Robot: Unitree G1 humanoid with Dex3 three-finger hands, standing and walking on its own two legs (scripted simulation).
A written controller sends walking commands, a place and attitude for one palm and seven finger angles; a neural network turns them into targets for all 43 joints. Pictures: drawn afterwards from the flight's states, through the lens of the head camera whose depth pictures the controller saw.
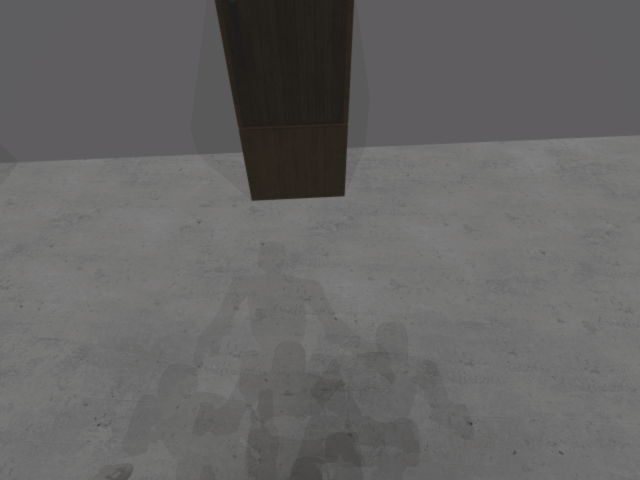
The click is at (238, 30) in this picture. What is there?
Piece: cupboard door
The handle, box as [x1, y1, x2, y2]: [229, 0, 243, 54]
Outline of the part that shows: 229,0 237,54 242,54 243,51 235,0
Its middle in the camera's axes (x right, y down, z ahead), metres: -0.28 -0.69 +1.26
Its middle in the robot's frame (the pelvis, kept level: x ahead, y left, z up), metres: +1.40 +0.34 +0.03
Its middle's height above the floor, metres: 0.80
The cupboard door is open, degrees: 0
